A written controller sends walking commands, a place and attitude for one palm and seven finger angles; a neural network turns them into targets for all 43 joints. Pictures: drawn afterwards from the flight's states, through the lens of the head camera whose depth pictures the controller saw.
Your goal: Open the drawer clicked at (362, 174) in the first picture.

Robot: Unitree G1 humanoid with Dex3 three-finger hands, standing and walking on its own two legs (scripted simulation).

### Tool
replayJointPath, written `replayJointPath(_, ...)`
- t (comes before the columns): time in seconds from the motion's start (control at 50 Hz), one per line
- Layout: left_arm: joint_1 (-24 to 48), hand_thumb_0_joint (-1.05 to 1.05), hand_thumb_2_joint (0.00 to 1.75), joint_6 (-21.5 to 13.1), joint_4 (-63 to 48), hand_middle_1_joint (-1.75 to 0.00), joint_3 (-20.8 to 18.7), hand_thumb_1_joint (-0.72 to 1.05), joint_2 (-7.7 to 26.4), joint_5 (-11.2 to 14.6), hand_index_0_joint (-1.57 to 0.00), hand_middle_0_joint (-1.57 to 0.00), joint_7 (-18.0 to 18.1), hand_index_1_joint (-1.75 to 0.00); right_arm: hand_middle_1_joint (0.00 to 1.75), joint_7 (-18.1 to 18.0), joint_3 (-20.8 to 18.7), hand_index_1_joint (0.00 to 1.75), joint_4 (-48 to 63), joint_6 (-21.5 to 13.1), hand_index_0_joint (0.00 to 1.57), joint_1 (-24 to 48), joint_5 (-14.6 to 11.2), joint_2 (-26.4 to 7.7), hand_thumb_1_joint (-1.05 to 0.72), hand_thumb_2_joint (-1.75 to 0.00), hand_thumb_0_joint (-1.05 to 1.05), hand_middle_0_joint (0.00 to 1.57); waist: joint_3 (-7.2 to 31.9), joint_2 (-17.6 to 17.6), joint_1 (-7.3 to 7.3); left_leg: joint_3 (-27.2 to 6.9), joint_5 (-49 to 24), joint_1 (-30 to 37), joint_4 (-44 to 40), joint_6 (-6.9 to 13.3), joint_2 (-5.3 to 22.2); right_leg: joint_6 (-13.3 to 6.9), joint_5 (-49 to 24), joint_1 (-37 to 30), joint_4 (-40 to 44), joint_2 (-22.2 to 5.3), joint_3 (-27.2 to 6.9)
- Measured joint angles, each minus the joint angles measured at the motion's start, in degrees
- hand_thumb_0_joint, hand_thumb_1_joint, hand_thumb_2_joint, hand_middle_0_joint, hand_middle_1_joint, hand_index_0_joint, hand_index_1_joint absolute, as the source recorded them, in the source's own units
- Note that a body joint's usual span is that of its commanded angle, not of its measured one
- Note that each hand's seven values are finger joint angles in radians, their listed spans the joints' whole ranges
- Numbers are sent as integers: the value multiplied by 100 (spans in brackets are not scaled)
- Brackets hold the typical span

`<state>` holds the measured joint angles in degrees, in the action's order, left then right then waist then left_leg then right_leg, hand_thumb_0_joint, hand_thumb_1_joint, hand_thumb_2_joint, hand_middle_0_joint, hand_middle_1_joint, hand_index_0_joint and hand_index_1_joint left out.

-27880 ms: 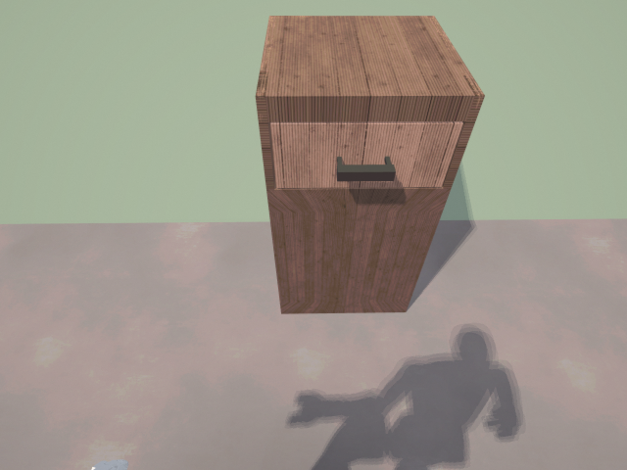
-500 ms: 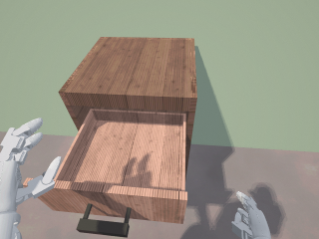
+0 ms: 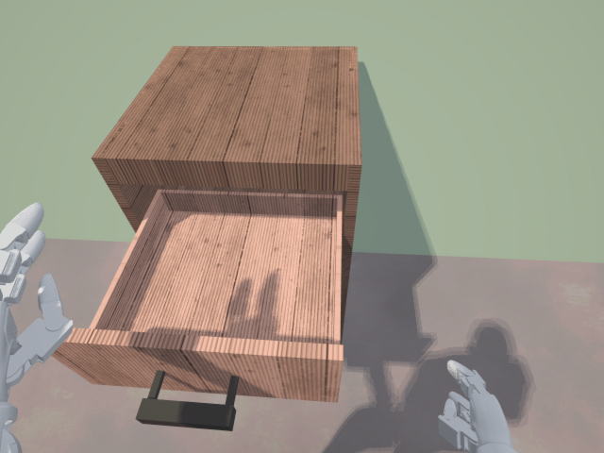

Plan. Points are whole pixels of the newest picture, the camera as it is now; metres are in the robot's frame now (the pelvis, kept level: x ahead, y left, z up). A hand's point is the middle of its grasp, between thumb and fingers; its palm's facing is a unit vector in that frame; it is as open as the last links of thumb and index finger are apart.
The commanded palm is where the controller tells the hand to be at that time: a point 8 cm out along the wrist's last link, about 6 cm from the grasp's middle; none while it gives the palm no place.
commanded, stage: step back with the hand held close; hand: left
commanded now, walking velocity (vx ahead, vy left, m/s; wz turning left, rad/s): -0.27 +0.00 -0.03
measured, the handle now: (191, 397) +0.20 +0.18 -0.07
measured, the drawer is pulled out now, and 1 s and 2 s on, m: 0.30 0.30 0.30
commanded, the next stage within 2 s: stop stepping back and stand still in 1.30 s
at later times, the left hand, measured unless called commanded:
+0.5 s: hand (28, 378) +0.15 +0.25 +0.16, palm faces +0.33 -0.81 -0.48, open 7.4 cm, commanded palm +0.09 +0.30 +0.18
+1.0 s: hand (21, 417) +0.12 +0.24 +0.16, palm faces +0.30 -0.83 -0.48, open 7.4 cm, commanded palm +0.05 +0.28 +0.18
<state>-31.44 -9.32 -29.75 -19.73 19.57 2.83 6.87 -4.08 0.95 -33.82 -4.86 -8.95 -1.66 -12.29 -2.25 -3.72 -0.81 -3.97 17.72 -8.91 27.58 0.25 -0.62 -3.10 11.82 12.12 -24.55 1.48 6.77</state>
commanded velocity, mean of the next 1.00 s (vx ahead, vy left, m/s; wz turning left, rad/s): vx -0.32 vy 0.00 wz -0.03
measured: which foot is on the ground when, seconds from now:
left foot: down 0.00-1.00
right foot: down 0.00-0.76, up 0.78-1.00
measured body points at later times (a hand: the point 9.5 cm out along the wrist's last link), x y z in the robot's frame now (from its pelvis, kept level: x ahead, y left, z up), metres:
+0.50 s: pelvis -0.04 +0.02 -0.01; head -0.01 +0.03 +0.44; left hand +0.13 +0.29 +0.18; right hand +0.15 -0.21 -0.08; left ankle -0.03 +0.12 -0.74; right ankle +0.02 -0.08 -0.74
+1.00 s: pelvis -0.09 +0.01 -0.01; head -0.03 +0.03 +0.44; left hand +0.10 +0.28 +0.18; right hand +0.11 -0.20 -0.09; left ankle -0.03 +0.12 -0.74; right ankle -0.17 -0.11 -0.73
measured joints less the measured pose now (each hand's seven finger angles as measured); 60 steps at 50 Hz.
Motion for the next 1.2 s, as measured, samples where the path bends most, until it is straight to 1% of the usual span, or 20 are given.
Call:
replayJointPath(0.06, -219, 2, 90, -68, -166, -30, -4, 89, 28, -10, -21, -21, 14, -31, 30, -14, -78, 30, 2, 132, 20, 37, -14, -46, -90, -90, 1, 20, -34, 74, 85, 17, -22, -216, 77, 22, -65, 27, 10, 248, -146, -71, -14)
replayJointPath(0.12, -456, 2, 90, -65, -274, -30, 61, 89, 73, -33, -21, -21, 21, -31, 30, -52, -165, 30, 2, 229, 20, 25, -20, -76, -91, -90, 1, 20, -44, 144, 132, 58, -63, -337, 88, 62, -146, 78, 30, 428, -281, -158, -57)
replayJointPath(0.22, -632, 2, 90, -44, -400, -30, -24, 89, 268, -45, -22, -21, 43, -31, 30, -93, -234, 30, 53, 303, 20, -8, -26, -45, -91, -90, 1, 20, -45, 257, 152, 92, -105, -522, 173, 108, -230, 130, 21, 641, -431, -246, -90)
replayJointPath(0.32, -594, 2, 90, -77, -527, -30, -139, 89, 352, -37, -22, -21, 96, -31, 30, -80, -202, 30, 118, 273, 20, 8, -15, 23, -91, -90, 1, 20, -24, 350, 129, 113, -114, -715, 336, 137, -264, 149, -20, 812, -544, -282, -104)
replayJointPath(0.48, -493, 2, 90, -141, -638, -30, -181, 89, 324, -81, -21, -21, 153, -31, 30, -32, -71, 30, 238, 173, 20, 39, 14, 154, -90, -90, 1, 20, 27, 488, 62, 173, -164, -948, 513, 150, -271, 152, -113, 1045, -685, -292, -153)
replayJointPath(0.56, -450, 2, 90, -177, -654, -30, -174, 89, 292, -105, -21, -21, 171, -31, 30, -7, -31, 30, 285, 129, 21, 4, 19, 166, -90, -90, 1, 20, 44, 476, 51, 158, -157, -1075, 646, 132, -234, 126, -154, 1120, -711, -256, -129)
replayJointPath(0.66, -378, 2, 90, -224, -773, -30, -105, 89, 271, -62, -21, -21, 221, -31, 30, -5, -68, 30, 181, 109, 21, -44, 19, 78, -90, -90, 1, 20, 23, 446, 125, 127, 123, -1350, 1035, 132, -142, 87, -207, 1198, -728, -223, 0)
replayJointPath(0.72, -387, 2, 90, -245, -857, -30, -115, 89, 309, -59, -22, -21, 252, -31, 30, -48, -102, 30, 59, 154, 21, -79, 47, 35, -90, -90, 1, 20, -24, 541, 164, 208, -170, -1350, 1000, 141, -120, 130, -190, 1220, -814, -280, 20)
replayJointPath(0.76, -441, 2, 90, -268, -839, -30, -190, 89, 347, -104, -22, -21, 274, -31, 30, -83, -118, 30, 23, 156, 21, -117, 52, 45, -90, -90, 1, 20, -22, 607, 146, 269, -176, -1324, 943, 169, -139, 187, -25, 1269, -896, -301, -44)
replayJointPath(0.8, -446, 2, 90, -266, -789, -30, -285, 89, 401, -163, -22, -21, 279, -31, 30, -102, -138, 30, 61, 108, 21, -187, 74, 86, -90, -90, 1, 20, -7, 596, 176, 248, -207, -1326, 848, 190, -139, 247, 368, 1325, -1263, -242, -207)
replayJointPath(0.86, -431, 2, 90, -280, -780, -30, -391, 89, 487, -152, -21, -21, 257, -31, 30, -61, -153, 30, 66, -22, 20, -269, 111, 203, -90, -90, 1, 20, 69, 577, 179, 171, -355, -1378, 667, 179, -122, 264, 776, 1106, -1563, -169, -424)
replayJointPath(0.96, -430, 2, 90, -341, -847, -30, -380, 89, 428, -85, -21, -21, 134, -31, 30, 103, -39, 30, -37, -188, 21, -22, 205, 369, -90, -90, 1, 20, 93, 621, 13, 302, -624, -1497, 346, 75, 29, 274, 822, 396, -1092, -187, -563)
replayJointPath(1.04, -300, 2, 90, -318, -850, -30, -292, 89, 414, -27, -21, -21, -19, -31, 30, 223, 64, 30, 37, -220, 21, 414, 219, 414, -90, -90, 1, 20, -106, 602, -74, 437, -905, -1700, 172, -62, 215, 300, 909, 73, -392, -138, -555)
replayJointPath(1.08, -242, 2, 90, -289, -857, -30, -191, 89, 398, 5, -21, -21, -116, -31, 30, 255, 72, 30, 115, -164, 21, 619, 178, 343, -90, -90, 1, 20, -307, 364, -17, 320, -1046, -1771, 156, -144, 403, 223, 754, 58, -208, 70, -461)
replayJointPath(1.1, -270, 2, 90, -276, -901, -30, -149, 89, 426, 30, -21, -21, -163, -31, 30, 258, 63, 30, 152, -122, 21, 662, 126, 309, -90, -90, 1, 20, -365, 279, 36, 278, -1129, -1836, 212, -132, 465, 173, 644, 50, -155, 146, -399)
replayJointPath(1.12, -335, 2, 90, -282, -957, -30, -125, 89, 477, 55, -21, -21, -200, -31, 30, 247, 46, 30, 171, -75, 21, 666, 51, 290, -90, -90, 1, 20, -380, 283, 75, 263, -940, -1938, 539, -121, 442, 128, 587, 75, -173, 155, -364)
replayJointPath(1.16, -549, 2, 90, -318, -1018, -30, -135, 89, 587, 95, -22, -21, -210, -31, 30, 178, 4, 30, 172, 33, 21, 573, -65, 265, -90, -90, 1, 20, -236, 472, 107, 234, 64, -2197, 1771, -100, 164, 67, 588, 225, -295, 23, -387)
replayJointPath(1.18, -667, 2, 90, -313, -1022, -30, -167, 89, 611, 92, -22, -22, -181, -31, 30, 125, -10, 30, 164, 95, 21, 513, -66, 253, -90, -90, 1, 20, -144, 585, 134, 281, 427, -2252, 2276, -103, 36, 50, 581, 275, -308, -61, -404)
replayJointPath(1.2, -766, 2, 90, -298, -1005, -30, -206, 89, 610, 71, -22, -22, -137, -31, 30, 65, -17, 30, 157, 160, 21, 459, -54, 238, -90, -90, 1, 20, -62, 683, 170, 365, 676, -2232, 2563, -112, -44, 40, 551, 305, -283, -137, -411)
